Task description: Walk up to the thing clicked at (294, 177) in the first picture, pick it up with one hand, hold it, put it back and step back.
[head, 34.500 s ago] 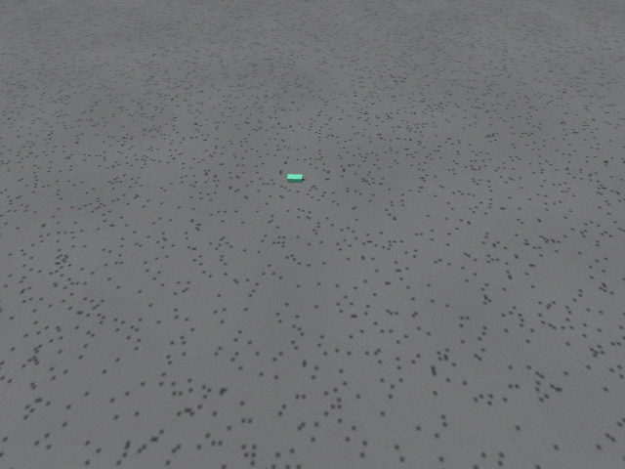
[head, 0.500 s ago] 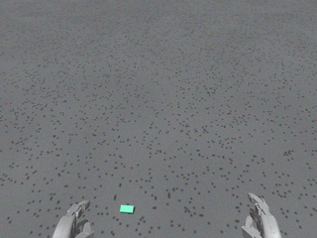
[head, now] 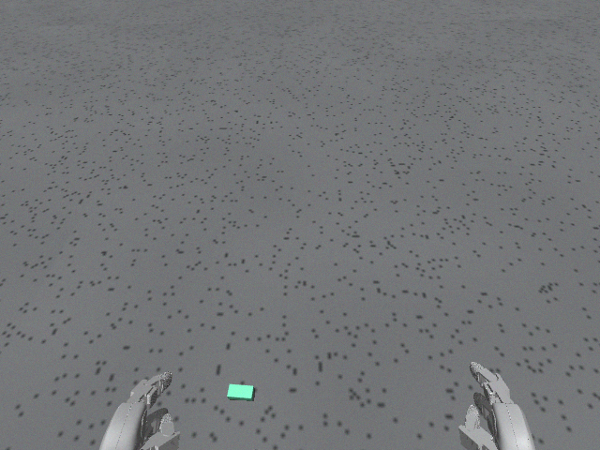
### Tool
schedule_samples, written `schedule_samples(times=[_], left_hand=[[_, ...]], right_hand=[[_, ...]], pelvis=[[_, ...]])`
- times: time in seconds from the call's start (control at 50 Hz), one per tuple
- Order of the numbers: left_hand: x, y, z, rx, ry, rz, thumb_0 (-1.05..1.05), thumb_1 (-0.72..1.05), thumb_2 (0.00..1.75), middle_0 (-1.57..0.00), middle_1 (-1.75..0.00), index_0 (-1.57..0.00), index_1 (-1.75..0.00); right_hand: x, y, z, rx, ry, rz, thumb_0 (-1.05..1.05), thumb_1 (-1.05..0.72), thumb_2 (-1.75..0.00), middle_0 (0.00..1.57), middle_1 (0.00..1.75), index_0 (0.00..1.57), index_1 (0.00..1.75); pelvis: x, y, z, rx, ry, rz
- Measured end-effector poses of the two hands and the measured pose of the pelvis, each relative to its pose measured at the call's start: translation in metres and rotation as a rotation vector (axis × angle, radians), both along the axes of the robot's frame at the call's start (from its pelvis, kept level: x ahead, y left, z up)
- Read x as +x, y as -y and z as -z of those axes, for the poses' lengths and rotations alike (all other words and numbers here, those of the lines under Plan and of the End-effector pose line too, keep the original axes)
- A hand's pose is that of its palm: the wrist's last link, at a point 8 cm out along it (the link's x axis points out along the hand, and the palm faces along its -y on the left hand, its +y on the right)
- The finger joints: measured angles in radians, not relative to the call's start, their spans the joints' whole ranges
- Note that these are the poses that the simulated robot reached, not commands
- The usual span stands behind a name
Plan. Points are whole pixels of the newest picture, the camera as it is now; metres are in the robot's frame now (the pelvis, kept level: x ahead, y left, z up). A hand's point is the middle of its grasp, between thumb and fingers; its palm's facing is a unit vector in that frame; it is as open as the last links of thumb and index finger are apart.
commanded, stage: stand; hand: left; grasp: from above
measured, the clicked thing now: (240, 392) +0.42 +0.21 -0.70
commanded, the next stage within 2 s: none
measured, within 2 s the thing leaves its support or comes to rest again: neither
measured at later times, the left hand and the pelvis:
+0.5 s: hand out of the picture +0.06 +0.24 -0.11, palm faces +0.04 -0.95 -0.32, open 7.4 cm; pelvis -0.01 +0.01 +0.05, yaw +0 degrees
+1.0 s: hand out of the picture +0.02 +0.25 -0.10, palm faces +0.04 -0.94 -0.35, open 7.4 cm; pelvis -0.02 +0.00 +0.06, yaw +1 degrees
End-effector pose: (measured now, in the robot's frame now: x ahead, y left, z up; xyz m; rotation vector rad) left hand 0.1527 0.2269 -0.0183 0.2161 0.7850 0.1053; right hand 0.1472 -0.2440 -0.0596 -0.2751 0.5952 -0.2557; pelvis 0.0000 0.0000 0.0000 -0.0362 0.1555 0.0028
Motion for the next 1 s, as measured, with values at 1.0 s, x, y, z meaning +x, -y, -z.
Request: schedule_samples(times=[1.0], left_hand=[[-0.136,-0.065,0.04,0.103,-0.485,-0.17,0.01,0.91,0.9,-0.2,-0.3,-0.2,-0.3]], right_hand=[[-0.1,0.035,0.005,0.061,-0.641,0.034,0.01,-0.9,-0.9,0.2,0.29,0.2,0.3]], pelvis=[[-0.015,-0.003,-0.065,0.034,0.233,-0.017]])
